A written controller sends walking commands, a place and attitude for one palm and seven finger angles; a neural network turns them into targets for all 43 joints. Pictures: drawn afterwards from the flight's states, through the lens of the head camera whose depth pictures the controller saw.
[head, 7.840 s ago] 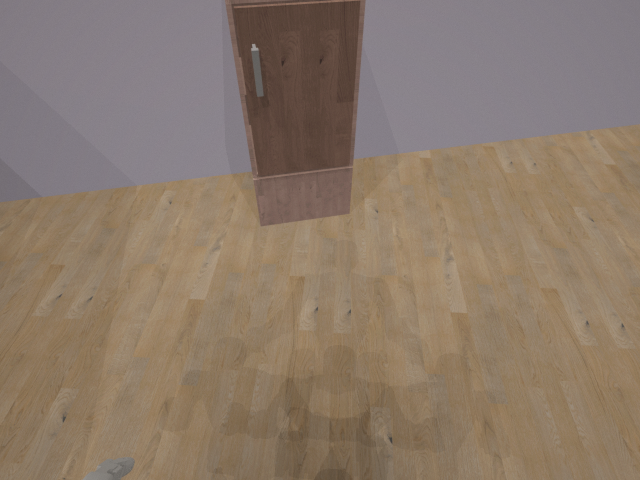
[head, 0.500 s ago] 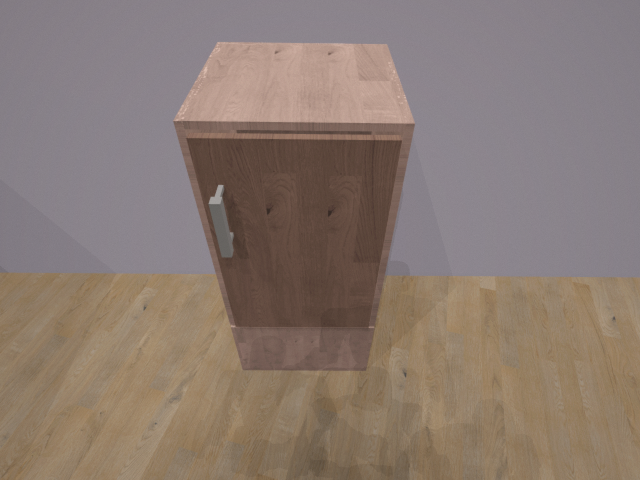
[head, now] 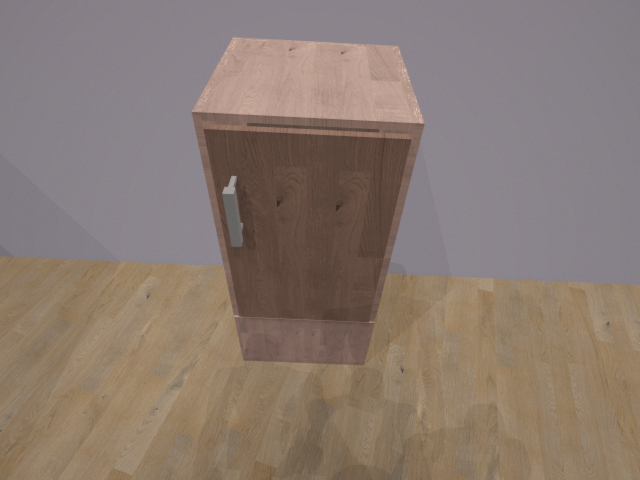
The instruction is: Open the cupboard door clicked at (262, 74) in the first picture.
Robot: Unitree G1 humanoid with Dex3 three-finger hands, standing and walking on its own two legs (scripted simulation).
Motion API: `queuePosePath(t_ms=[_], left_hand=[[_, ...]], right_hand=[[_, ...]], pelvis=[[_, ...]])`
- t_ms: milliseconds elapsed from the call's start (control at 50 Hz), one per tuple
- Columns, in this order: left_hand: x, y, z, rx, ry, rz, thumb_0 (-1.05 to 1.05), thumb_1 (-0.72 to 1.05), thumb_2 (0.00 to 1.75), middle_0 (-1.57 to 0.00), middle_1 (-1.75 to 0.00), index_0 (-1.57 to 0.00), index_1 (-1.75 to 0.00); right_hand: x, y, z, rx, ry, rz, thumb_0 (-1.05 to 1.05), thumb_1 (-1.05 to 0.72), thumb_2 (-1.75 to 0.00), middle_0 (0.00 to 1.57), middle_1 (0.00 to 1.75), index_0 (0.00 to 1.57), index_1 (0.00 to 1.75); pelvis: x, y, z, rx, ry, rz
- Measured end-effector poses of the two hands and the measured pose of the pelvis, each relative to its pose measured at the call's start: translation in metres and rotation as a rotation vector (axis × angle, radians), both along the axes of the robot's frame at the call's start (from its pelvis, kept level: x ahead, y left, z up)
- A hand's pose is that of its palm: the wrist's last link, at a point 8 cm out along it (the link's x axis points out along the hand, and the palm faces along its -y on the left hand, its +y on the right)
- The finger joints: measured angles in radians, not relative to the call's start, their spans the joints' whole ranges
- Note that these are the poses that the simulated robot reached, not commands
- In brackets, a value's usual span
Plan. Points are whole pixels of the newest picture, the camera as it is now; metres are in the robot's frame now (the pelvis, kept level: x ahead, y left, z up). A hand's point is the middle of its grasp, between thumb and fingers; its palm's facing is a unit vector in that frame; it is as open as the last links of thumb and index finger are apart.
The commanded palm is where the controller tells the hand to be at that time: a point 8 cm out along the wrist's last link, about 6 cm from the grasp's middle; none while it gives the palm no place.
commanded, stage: shuffle to correct the standing spot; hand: left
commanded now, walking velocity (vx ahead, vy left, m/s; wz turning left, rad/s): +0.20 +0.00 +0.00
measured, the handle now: (235, 211) +0.62 +0.21 -0.05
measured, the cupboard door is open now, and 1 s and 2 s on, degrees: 0 0 0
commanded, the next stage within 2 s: come to a stop and stand still in 0.32 s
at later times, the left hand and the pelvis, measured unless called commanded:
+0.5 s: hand out of the picture +0.03 +0.17 -0.19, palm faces +0.07 -0.99 -0.13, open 7.4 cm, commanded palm none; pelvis +0.08 +0.02 -0.01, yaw -1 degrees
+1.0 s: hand out of the picture +0.16 +0.19 -0.18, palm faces +0.07 -0.98 -0.21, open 7.4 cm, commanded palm none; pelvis +0.07 +0.01 -0.01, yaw +1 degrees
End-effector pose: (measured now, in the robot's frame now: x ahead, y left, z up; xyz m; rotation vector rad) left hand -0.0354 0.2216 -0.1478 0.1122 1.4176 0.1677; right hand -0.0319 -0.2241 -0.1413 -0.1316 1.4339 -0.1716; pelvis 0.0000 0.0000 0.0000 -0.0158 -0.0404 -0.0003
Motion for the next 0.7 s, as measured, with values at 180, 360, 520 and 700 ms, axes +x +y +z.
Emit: queuePosePath(t_ms=[180, 360, 520, 700], left_hand=[[-0.015, -0.007, 0.002, 0.004, 0.070, 0.040, 0.01, 0.91, 0.90, -0.20, -0.30, -0.19, -0.30], [-0.004, -0.017, 0.000, -0.034, 0.088, 0.108, 0.00, 0.91, 0.90, -0.20, -0.30, -0.19, -0.30], [0.077, 0.003, -0.008, -0.047, 0.043, 0.017, 0.01, 0.91, 0.90, -0.20, -0.30, -0.19, -0.30], [0.176, 0.019, 0.006, 0.082, -0.106, -0.046, 0.03, 0.94, 0.90, -0.20, -0.30, -0.19, -0.30]], right_hand=[[-0.017, 0.003, -0.010, 0.023, 0.088, -0.040, 0.00, -0.90, -0.90, 0.21, 0.30, 0.20, 0.30], [0.080, 0.008, -0.003, 0.013, -0.072, 0.030, 0.00, -0.91, -0.90, 0.20, 0.30, 0.20, 0.30], [0.126, 0.025, -0.003, -0.015, -0.168, -0.004, 0.00, -0.92, -0.90, 0.20, 0.30, 0.20, 0.30], [0.123, 0.027, -0.018, 0.049, -0.028, -0.050, 0.00, -0.91, -0.90, 0.21, 0.30, 0.20, 0.30]], pelvis=[[0.014, -0.004, -0.005, 0.009, 0.008, 0.009], [0.048, 0.009, -0.003, 0.003, 0.020, 0.031], [0.084, 0.023, -0.006, 0.025, 0.028, -0.016], [0.113, 0.001, -0.008, 0.042, 0.017, -0.016]])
